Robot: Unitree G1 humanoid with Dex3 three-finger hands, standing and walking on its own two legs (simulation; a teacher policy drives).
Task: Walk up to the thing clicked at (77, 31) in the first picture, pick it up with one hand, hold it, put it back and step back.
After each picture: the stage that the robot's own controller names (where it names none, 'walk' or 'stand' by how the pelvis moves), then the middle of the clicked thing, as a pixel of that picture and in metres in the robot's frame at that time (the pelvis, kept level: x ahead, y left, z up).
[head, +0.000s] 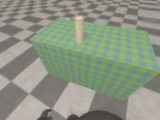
stand; (79, 31) +0.78 +0.16 +0.10
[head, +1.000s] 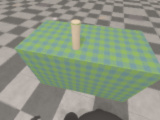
walk; (76, 36) +0.65 +0.14 +0.11
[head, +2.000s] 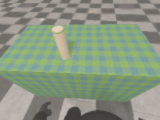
stand; (62, 45) +0.49 +0.23 +0.12
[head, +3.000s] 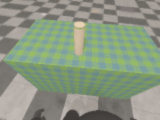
stand; (79, 40) +0.54 +0.13 +0.11
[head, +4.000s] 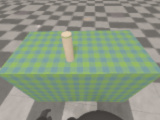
stand; (68, 48) +0.52 +0.20 +0.09
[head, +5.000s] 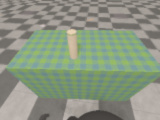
stand; (72, 45) +0.56 +0.17 +0.09
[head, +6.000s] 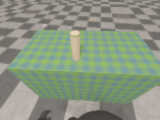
stand; (75, 47) +0.54 +0.15 +0.09
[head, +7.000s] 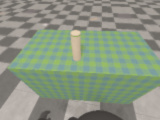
stand; (76, 47) +0.54 +0.14 +0.09
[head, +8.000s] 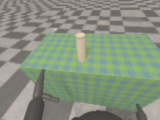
rise first; (81, 48) +0.55 +0.14 +0.09
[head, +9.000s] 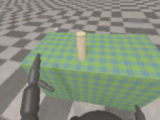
go down; (81, 47) +0.57 +0.13 +0.10
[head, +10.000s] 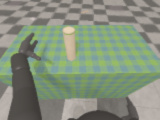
go down; (70, 46) +0.51 +0.13 +0.11
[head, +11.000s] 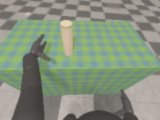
close in; (67, 40) +0.54 +0.13 +0.12
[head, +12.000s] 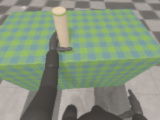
close; (62, 31) +0.56 +0.15 +0.15
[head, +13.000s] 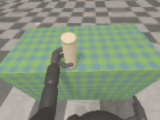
lift; (70, 54) +0.39 +0.12 +0.17
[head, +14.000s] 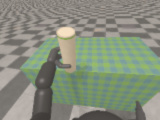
lift; (68, 54) +0.30 +0.13 +0.27
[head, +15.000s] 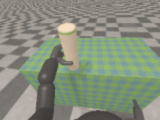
hold; (70, 51) +0.31 +0.12 +0.28
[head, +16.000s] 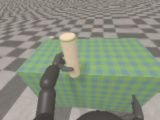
hold; (71, 58) +0.31 +0.12 +0.24
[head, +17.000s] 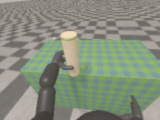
hold; (72, 56) +0.31 +0.12 +0.26
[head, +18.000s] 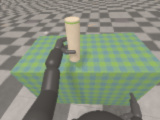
crouch; (73, 42) +0.41 +0.10 +0.26
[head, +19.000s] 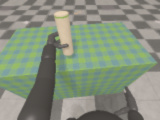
lower; (65, 36) +0.50 +0.11 +0.21
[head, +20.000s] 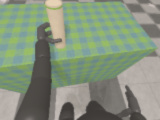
lower; (57, 28) +0.54 +0.12 +0.17
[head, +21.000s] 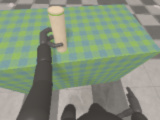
lower; (59, 33) +0.53 +0.13 +0.16
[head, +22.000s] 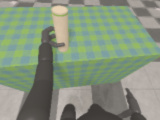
lower; (61, 33) +0.52 +0.13 +0.16
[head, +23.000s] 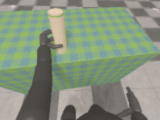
rest; (59, 34) +0.52 +0.13 +0.16
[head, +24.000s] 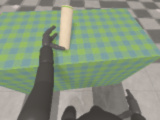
withdraw; (65, 29) +0.59 +0.11 +0.14
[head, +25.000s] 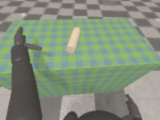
sink last; (74, 39) +0.65 +0.09 +0.04
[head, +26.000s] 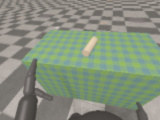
sink last; (90, 45) +0.69 +0.08 +0.02
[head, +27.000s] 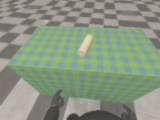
stand; (85, 44) +0.65 +0.08 +0.02
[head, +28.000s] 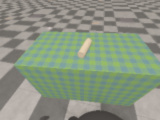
stand; (85, 47) +0.69 +0.09 +0.00
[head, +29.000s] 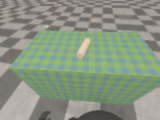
stand; (84, 47) +0.66 +0.09 +0.00
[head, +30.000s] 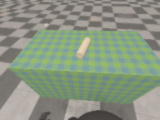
stand; (84, 47) +0.66 +0.09 +0.00
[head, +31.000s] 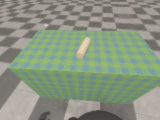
stand; (84, 47) +0.66 +0.09 +0.00
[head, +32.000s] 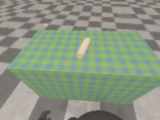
stand; (84, 47) +0.65 +0.09 +0.00
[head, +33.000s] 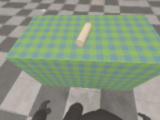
walk; (84, 33) +0.70 +0.11 +0.02
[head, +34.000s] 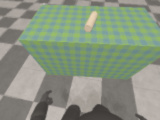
walk; (91, 21) +0.86 +0.05 +0.03
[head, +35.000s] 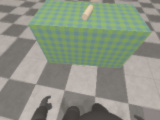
walk; (87, 12) +1.11 +0.09 +0.02
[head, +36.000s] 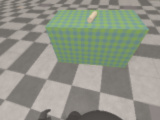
stand; (92, 16) +1.29 +0.06 +0.02
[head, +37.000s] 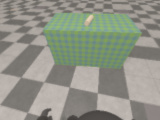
stand; (89, 20) +1.29 +0.07 +0.00
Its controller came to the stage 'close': yes
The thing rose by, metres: 0.19
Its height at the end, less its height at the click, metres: -0.09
